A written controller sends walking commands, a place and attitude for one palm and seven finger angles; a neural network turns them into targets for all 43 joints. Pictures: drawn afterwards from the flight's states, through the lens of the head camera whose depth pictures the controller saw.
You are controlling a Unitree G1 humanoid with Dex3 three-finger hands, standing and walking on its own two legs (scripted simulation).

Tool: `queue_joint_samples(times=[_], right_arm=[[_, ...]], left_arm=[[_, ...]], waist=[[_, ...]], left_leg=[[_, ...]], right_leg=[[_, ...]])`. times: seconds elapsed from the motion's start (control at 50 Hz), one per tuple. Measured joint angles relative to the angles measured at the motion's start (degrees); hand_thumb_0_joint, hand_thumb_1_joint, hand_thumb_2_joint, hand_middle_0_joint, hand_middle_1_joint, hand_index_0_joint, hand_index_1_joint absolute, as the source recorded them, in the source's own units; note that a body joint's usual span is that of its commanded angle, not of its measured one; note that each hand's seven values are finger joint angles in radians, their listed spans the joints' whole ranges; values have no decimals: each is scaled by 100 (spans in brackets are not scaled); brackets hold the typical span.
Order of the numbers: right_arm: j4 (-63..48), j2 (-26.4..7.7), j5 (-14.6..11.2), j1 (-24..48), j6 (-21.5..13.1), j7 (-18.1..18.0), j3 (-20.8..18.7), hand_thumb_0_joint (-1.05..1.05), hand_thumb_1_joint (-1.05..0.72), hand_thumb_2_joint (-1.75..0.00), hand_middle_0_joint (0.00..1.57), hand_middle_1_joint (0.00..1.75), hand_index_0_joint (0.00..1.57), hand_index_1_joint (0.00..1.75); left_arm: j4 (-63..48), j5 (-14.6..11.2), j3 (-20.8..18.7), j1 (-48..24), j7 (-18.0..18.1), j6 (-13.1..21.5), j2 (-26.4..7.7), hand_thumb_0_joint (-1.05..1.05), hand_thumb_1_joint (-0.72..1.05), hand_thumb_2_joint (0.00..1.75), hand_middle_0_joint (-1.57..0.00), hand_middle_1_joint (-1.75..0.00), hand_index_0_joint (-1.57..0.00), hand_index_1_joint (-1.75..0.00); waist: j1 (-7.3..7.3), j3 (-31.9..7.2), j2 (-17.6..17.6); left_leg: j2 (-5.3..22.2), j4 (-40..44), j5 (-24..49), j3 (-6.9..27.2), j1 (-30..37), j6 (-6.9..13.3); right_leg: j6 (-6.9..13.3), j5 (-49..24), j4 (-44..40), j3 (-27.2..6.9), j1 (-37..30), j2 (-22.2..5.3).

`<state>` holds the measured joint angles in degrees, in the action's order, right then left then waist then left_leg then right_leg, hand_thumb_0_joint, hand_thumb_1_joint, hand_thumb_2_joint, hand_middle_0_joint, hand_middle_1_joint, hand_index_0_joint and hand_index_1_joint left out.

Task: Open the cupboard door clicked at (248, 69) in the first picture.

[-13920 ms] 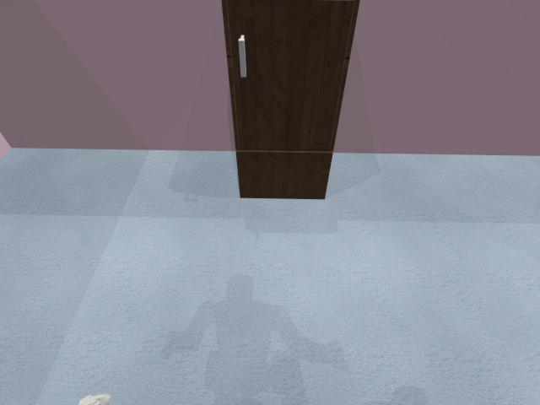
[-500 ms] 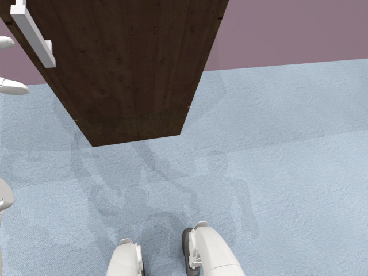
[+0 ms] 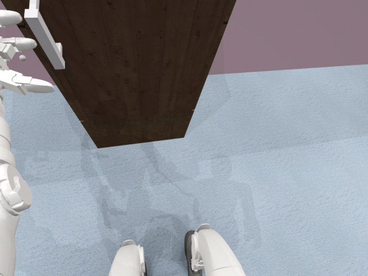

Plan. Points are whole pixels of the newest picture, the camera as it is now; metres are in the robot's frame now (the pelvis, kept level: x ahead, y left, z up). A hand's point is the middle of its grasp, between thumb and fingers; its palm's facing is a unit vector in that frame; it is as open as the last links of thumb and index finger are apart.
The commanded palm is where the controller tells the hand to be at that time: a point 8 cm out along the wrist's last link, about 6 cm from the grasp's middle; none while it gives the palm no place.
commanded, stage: slide the fingers in behind the handle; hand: left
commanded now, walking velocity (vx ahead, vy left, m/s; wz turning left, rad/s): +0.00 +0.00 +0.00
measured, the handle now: (47, 35) +0.58 +0.22 +0.07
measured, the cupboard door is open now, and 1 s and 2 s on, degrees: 0 0 0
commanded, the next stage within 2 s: move the hooked fingers beside the handle in 1.10 s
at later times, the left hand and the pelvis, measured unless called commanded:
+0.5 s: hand (30, 61) +0.52 +0.24 +0.07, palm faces +0.13 -0.99 -0.01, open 14.8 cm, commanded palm +0.51 +0.24 +0.07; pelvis +0.01 -0.01 +0.00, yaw +2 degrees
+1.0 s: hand (38, 63) +0.52 +0.23 +0.07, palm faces +0.16 -0.99 -0.03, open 15.3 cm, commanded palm +0.51 +0.22 +0.07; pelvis +0.00 -0.01 +0.00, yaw +4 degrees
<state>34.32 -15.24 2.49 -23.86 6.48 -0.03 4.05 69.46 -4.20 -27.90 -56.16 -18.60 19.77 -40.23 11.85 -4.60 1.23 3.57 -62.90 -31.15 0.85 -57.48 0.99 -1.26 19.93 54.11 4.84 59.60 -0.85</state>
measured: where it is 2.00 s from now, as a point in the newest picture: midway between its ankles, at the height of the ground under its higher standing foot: outside the picture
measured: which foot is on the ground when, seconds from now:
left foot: down 0.00-1.00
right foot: down 0.00-1.00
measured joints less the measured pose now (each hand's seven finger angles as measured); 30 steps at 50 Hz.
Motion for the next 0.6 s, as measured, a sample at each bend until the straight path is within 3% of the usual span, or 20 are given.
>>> queue_joint_samples(times=[0.6], right_arm=[[309,58,108,141,-180,101,-152,0,-91,-89,21,30,20,29]], left_arm=[[-55,-283,717,-28,629,235,690,-1,-50,30,-29,-120,-9,-119]], waist=[[-244,-62,15]], left_leg=[[-104,34,3,233,89,-86]], right_leg=[[67,141,41,212,-168,-103]])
